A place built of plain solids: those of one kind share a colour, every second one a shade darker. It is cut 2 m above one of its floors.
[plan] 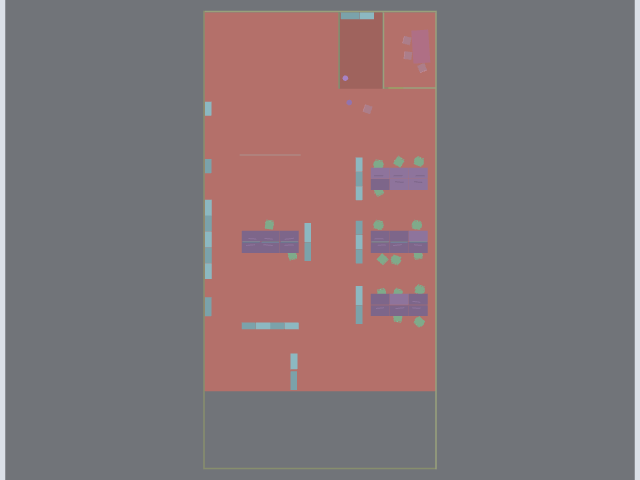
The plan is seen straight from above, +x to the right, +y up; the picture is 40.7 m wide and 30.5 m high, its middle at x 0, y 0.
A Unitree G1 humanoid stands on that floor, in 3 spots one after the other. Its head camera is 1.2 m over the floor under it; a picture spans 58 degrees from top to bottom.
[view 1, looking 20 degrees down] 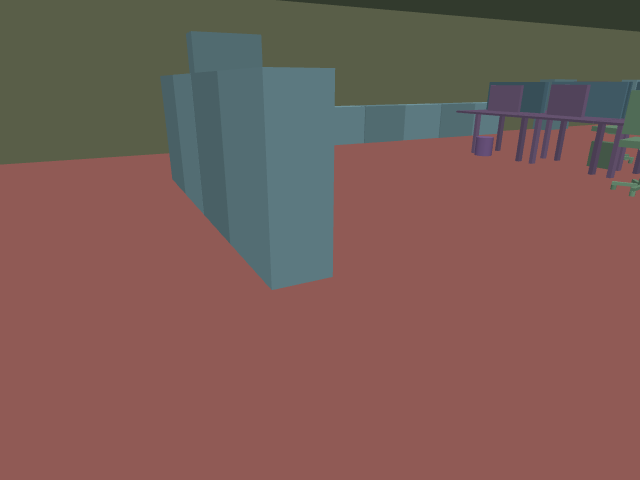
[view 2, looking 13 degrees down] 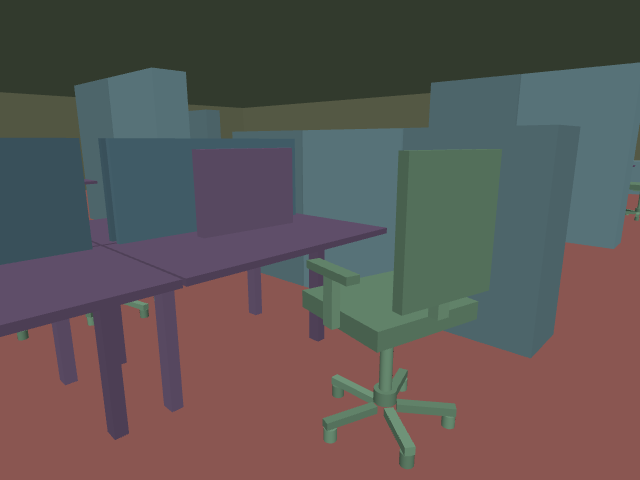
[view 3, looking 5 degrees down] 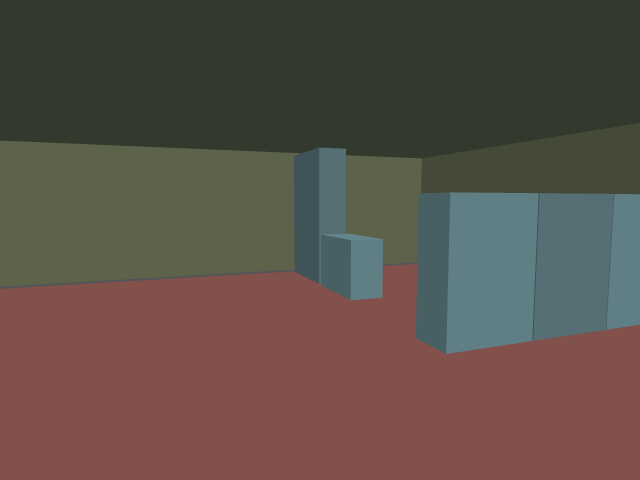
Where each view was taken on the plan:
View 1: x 0.92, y -6.49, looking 153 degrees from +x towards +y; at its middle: cabinet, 2.70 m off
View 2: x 5.14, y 1.88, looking -137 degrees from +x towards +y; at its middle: desk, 2.04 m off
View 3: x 0.78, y -2.48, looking -111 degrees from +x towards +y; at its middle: cabinet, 6.30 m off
